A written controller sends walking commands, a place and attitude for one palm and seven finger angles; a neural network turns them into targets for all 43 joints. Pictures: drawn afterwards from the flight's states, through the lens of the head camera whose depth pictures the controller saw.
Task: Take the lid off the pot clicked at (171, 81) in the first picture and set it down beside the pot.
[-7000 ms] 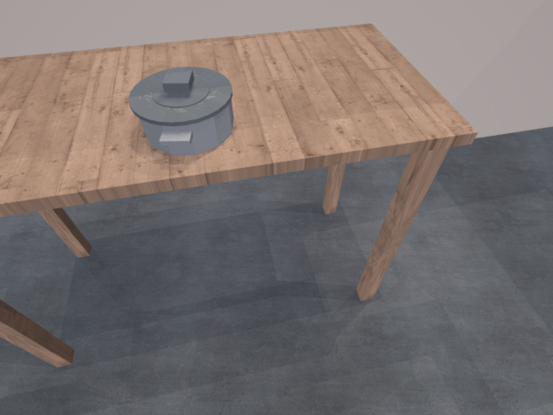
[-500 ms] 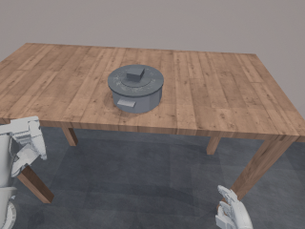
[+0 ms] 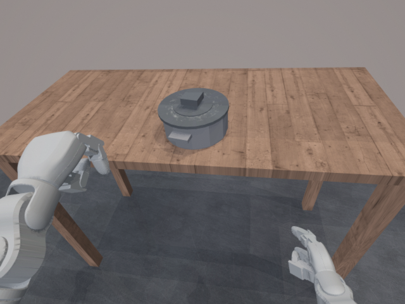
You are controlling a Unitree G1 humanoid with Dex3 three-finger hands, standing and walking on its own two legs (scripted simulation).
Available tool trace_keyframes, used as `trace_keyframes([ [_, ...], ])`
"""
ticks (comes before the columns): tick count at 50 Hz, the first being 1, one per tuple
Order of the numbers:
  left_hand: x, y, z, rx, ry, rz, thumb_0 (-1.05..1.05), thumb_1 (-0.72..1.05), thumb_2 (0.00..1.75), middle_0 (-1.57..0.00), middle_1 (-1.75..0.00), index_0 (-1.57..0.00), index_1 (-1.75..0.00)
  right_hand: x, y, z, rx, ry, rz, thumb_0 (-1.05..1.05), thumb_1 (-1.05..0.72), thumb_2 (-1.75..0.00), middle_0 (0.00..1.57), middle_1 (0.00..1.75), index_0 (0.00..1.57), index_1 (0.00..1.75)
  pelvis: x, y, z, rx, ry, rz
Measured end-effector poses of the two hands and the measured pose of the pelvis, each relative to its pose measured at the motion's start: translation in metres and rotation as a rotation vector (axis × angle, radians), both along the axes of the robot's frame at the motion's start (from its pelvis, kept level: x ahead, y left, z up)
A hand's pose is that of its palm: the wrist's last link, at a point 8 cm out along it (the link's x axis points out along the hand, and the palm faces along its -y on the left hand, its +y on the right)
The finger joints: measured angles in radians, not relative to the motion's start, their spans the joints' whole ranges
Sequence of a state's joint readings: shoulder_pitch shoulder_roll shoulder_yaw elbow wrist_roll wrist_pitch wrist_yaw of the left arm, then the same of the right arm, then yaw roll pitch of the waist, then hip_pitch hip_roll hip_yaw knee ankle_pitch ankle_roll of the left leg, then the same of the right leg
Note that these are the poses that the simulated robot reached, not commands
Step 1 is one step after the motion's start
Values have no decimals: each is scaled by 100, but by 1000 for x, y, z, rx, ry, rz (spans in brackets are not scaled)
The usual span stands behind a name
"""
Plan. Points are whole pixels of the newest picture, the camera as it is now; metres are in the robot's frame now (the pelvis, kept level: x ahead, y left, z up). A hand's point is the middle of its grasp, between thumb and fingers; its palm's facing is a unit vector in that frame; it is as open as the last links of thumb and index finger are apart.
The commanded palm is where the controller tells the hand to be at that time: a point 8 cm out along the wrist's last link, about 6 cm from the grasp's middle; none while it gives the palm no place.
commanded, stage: reach forward and open the fingers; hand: left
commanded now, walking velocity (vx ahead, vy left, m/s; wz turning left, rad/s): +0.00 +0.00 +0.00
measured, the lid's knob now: (192, 98) +0.55 +0.14 +0.15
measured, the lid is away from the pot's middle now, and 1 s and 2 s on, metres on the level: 0.00 0.00 0.00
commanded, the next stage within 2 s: move the open hand above the knob in 0.58 s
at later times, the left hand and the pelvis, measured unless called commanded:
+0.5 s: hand (96, 148) +0.29 +0.25 +0.21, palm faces -0.02 -0.07 -1.00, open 9.4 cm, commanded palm +0.25 +0.24 +0.28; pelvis -0.01 +0.00 +0.00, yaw +0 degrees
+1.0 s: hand (121, 122) +0.35 +0.22 +0.22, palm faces -0.04 -0.08 -1.00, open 9.9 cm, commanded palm +0.32 +0.22 +0.29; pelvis +0.00 +0.01 +0.00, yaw +0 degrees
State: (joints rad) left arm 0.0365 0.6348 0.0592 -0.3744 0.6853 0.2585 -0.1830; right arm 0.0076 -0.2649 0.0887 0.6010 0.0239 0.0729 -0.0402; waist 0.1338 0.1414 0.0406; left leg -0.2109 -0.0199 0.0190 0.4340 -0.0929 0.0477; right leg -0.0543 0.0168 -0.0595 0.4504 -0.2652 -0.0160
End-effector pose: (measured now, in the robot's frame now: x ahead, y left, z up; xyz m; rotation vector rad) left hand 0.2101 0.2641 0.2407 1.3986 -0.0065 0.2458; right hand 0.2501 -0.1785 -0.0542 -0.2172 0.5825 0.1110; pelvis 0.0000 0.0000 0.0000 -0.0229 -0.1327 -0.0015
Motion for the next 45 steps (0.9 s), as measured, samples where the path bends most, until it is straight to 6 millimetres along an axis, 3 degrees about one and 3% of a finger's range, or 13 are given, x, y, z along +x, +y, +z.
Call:
trace_keyframes([
  [21, 45, -13, 14, 82, 185, -103, 0, -31, 168, -97, -18, -98, -18, -42, -30, -19, -33, 79, -65, 2, -90, -90, 20, 30, 20, 30, -13, -3, 2, -2, 5, 2],
  [29, 64, -17, 24, 93, 178, -119, 0, -39, 173, -93, -10, -93, -10, -45, -27, -20, -16, 86, -75, 2, -90, -90, 20, 30, 20, 30, -13, 1, 2, 1, 16, -3],
  [45, 106, -31, 31, 85, 195, -121, 0, -39, 174, -90, -8, -90, -8, -30, -14, -19, 2, 91, -54, 2, -90, -90, 20, 30, 20, 30, -6, 5, 2, 6, 46, 4],
])
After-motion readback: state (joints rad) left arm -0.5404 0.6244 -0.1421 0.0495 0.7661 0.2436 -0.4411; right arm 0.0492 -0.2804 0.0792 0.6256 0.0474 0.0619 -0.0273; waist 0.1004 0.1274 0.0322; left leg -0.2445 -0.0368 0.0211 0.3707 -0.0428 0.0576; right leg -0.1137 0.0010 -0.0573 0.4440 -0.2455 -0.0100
